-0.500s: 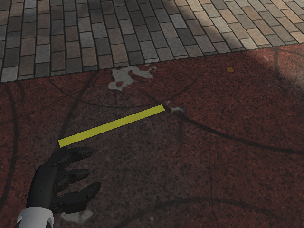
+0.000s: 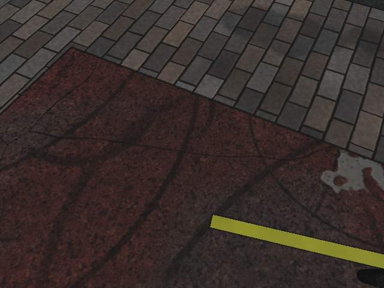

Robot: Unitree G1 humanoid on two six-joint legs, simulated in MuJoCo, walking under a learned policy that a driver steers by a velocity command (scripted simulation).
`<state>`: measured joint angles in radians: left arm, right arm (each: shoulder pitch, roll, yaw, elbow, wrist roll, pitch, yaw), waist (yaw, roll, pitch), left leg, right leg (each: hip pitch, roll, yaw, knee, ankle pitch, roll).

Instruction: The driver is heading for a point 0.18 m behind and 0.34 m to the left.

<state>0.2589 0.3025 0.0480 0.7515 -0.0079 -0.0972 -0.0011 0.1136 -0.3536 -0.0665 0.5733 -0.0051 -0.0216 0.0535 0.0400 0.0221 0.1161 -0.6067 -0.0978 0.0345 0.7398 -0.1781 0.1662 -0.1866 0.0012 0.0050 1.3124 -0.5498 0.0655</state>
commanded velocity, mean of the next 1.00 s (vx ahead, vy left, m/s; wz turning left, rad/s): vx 0.36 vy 0.00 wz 0.75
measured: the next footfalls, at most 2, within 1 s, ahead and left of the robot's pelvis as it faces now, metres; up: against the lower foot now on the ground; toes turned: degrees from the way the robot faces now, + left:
right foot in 0.38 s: +0.33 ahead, -0.14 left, +0.00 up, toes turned +32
left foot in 0.80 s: +0.12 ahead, +0.04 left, +0.00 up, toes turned +44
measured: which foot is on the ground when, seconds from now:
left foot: down 0.00-0.36, up 0.38-0.78, down 0.80-1.00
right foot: up 0.00-0.36, down 0.38-0.80, up 0.82-1.00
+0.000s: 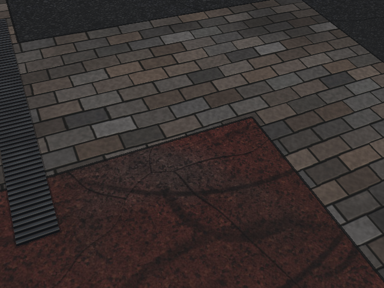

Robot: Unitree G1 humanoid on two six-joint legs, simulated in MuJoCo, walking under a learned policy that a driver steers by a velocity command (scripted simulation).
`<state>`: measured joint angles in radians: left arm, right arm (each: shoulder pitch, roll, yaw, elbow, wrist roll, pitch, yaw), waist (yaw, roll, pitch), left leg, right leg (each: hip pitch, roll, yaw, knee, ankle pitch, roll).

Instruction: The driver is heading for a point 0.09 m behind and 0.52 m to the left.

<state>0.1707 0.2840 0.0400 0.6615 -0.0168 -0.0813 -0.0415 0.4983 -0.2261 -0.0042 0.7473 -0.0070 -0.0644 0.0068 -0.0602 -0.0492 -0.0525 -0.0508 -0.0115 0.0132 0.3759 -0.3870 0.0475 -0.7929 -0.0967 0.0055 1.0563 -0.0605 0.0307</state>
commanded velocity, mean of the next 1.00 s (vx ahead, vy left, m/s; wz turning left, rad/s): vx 0.35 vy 0.00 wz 0.75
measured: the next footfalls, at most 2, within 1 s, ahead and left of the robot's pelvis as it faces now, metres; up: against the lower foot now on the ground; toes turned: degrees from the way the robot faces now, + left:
right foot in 0.20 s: +0.38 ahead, -0.13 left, +0.00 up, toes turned +3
left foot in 0.62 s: +0.33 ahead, +0.13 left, +0.00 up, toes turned +27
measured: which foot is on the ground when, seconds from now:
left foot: down 0.00-0.20, up 0.22-0.60, down 0.62-1.00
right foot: up 0.00-0.18, down 0.20-0.62, up 0.64-1.00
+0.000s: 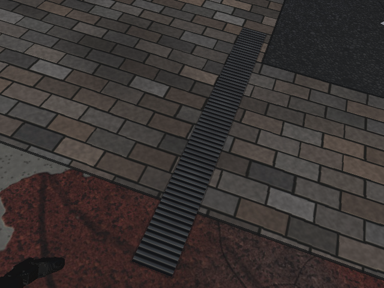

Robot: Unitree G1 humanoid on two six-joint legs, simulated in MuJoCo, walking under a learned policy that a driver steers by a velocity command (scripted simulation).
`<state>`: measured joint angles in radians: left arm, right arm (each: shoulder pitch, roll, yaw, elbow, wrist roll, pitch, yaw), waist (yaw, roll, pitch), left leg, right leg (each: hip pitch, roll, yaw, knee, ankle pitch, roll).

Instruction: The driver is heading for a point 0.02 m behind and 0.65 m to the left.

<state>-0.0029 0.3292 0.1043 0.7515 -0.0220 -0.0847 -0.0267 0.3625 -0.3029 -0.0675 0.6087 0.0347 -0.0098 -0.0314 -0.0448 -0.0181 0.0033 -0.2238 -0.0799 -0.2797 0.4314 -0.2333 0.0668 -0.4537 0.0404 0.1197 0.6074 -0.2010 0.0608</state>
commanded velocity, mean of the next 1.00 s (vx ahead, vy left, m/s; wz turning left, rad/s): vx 0.94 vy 0.00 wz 1.00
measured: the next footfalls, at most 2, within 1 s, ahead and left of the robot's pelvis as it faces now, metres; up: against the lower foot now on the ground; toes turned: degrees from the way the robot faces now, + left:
right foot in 0.10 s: +0.13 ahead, -0.16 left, +0.00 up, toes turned +12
left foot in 0.56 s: +0.46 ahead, +0.18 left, +0.00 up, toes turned +37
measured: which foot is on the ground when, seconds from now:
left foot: down 0.00-0.10, up 0.12-0.54, down 0.56-0.98, up 1.00-1.00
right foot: up 0.00-0.08, down 0.10-0.56, up 0.58-0.94, down 0.96-1.00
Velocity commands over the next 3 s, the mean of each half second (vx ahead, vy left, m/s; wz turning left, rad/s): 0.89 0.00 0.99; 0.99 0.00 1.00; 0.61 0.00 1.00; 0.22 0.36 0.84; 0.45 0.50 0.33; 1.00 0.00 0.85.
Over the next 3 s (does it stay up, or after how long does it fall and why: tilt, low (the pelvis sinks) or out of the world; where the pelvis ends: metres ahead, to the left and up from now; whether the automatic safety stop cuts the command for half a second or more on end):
stays up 0.27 0.94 -0.01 its command is cut before an obstacle after 1.1 s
